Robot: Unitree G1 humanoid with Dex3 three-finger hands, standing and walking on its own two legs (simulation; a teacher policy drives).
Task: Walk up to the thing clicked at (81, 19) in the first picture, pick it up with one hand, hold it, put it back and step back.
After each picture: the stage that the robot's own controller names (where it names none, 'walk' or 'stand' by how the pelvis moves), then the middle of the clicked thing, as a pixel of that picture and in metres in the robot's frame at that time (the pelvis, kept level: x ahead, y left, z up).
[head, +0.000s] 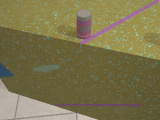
stand; (83, 24) +0.62 +0.02 +0.07
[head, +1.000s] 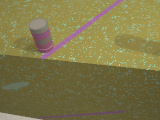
walk; (42, 36) +0.50 +0.20 +0.10
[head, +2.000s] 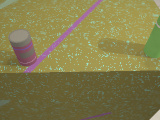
stand; (23, 48) +0.43 +0.23 +0.10
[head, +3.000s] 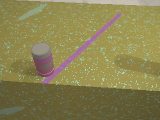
stand; (43, 60) +0.42 +0.17 +0.07
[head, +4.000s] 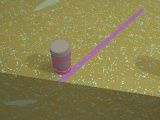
stand; (61, 57) +0.41 +0.12 +0.07
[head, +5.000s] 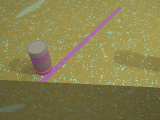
stand; (40, 58) +0.42 +0.18 +0.07
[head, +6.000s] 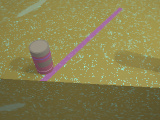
stand; (42, 57) +0.42 +0.18 +0.07
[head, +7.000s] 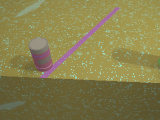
stand; (41, 55) +0.44 +0.18 +0.07
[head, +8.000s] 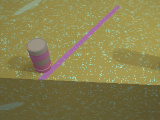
stand; (40, 56) +0.42 +0.18 +0.07
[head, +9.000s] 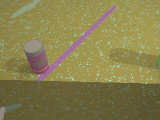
rise first; (37, 57) +0.42 +0.20 +0.07
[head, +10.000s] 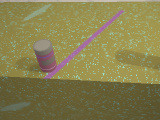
go down; (45, 56) +0.43 +0.20 +0.08
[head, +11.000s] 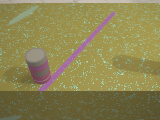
go down; (39, 66) +0.39 +0.18 +0.08
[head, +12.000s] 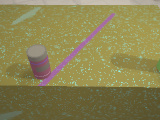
approach; (39, 62) +0.42 +0.18 +0.08
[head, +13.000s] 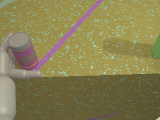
close; (24, 52) +0.42 +0.21 +0.10
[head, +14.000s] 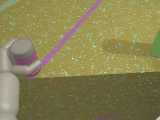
lift; (27, 58) +0.39 +0.19 +0.10
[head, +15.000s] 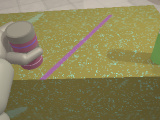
lift; (26, 46) +0.33 +0.17 +0.25
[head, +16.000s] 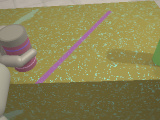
hold; (19, 49) +0.34 +0.19 +0.22
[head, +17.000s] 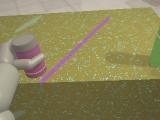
hold; (30, 56) +0.34 +0.17 +0.20
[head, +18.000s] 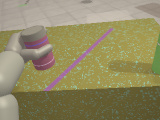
hold; (39, 48) +0.34 +0.15 +0.25
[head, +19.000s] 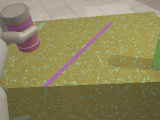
crouch; (22, 29) +0.35 +0.18 +0.30
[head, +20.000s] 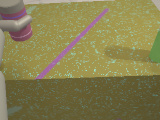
lower; (16, 19) +0.43 +0.20 +0.26
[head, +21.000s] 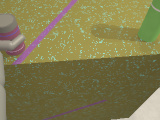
lower; (9, 35) +0.47 +0.22 +0.13
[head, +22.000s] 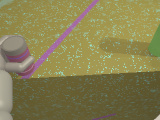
lower; (19, 56) +0.40 +0.21 +0.11
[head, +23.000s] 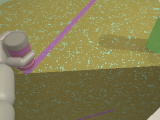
lower; (20, 52) +0.42 +0.21 +0.11
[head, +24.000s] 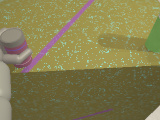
lower; (17, 49) +0.43 +0.21 +0.11
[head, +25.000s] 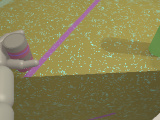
open; (20, 53) +0.41 +0.21 +0.11
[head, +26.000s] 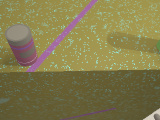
sink last; (23, 46) +0.42 +0.19 +0.11
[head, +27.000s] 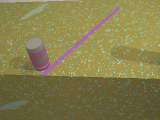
sink last; (38, 54) +0.44 +0.22 +0.09
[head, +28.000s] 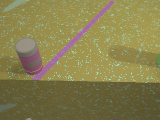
stand; (30, 57) +0.40 +0.21 +0.08
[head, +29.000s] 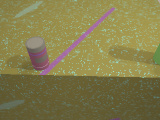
stand; (38, 54) +0.45 +0.20 +0.07
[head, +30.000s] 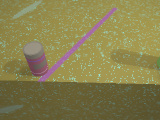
stand; (36, 59) +0.42 +0.19 +0.07
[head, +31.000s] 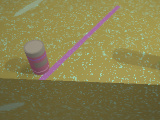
stand; (37, 58) +0.42 +0.19 +0.07
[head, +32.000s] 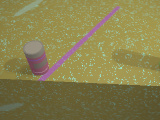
stand; (37, 58) +0.41 +0.19 +0.07
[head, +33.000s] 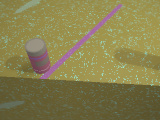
stand; (38, 56) +0.42 +0.17 +0.07
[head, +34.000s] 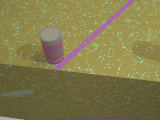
walk; (52, 46) +0.43 +0.13 +0.09
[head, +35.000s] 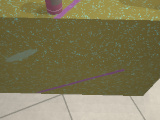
walk; out of the picture +0.64 +0.15 +0.11
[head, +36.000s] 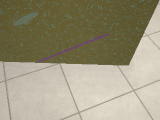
walk; out of the picture +0.98 +0.24 +0.09
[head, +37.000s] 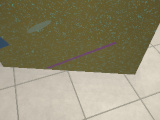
stand; out of the picture +1.02 +0.15 +0.09
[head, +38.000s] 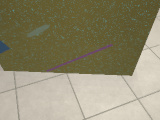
stand; out of the picture +1.06 +0.16 +0.07
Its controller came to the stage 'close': yes
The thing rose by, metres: 0.22
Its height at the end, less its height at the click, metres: +0.00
